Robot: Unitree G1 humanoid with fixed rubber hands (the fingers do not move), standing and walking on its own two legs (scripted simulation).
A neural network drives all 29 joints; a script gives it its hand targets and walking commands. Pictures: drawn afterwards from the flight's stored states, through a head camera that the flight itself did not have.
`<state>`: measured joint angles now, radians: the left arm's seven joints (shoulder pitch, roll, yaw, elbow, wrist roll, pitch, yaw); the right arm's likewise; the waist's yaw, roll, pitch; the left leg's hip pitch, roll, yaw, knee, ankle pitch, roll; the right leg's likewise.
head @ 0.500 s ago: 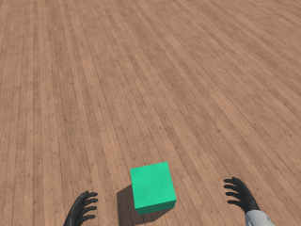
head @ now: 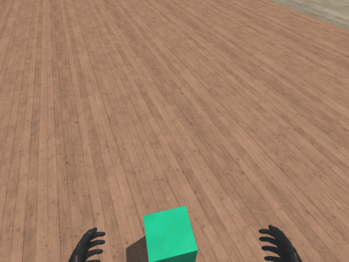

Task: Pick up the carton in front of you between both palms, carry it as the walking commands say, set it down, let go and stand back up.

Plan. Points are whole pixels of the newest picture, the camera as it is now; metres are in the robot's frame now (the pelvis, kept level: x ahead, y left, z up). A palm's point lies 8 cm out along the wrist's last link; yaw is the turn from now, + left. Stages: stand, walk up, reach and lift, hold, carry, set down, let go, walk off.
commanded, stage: let go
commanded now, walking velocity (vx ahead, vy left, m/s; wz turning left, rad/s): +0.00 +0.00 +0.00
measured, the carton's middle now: (169, 240) +0.38 +0.06 -0.65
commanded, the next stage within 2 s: stand in 0.02 s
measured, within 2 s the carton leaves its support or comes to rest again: neither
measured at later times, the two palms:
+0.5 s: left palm out of the picture +0.14 +0.30 -0.10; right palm out of the picture +0.12 -0.27 -0.08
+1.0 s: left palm out of the picture +0.11 +0.32 -0.11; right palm out of the picture +0.09 -0.28 -0.09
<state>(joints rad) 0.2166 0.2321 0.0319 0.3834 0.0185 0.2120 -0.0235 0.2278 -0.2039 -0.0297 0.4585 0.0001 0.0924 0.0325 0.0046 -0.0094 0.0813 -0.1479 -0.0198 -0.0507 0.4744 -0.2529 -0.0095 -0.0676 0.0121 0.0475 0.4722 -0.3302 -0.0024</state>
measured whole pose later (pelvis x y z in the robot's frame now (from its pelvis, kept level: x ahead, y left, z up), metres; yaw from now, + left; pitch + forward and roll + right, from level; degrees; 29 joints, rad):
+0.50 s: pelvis +0.01 +0.02 +0.00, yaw -2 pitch -1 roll +0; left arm 0.20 0.35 0.03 0.76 0.04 0.01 0.02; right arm 0.17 -0.33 -0.04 0.81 -0.04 0.00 -0.02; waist -0.01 -0.05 0.01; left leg -0.21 -0.02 -0.01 0.50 -0.28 0.02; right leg -0.12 0.00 0.08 0.45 -0.32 0.03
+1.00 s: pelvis +0.00 +0.02 +0.00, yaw -2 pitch -2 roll +0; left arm 0.18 0.37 0.01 0.91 0.03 0.00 0.02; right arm 0.14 -0.36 -0.02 0.95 -0.02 0.00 -0.02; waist -0.01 -0.04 0.02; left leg -0.16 -0.03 -0.01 0.43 -0.23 0.02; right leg -0.08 -0.01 0.07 0.39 -0.28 0.03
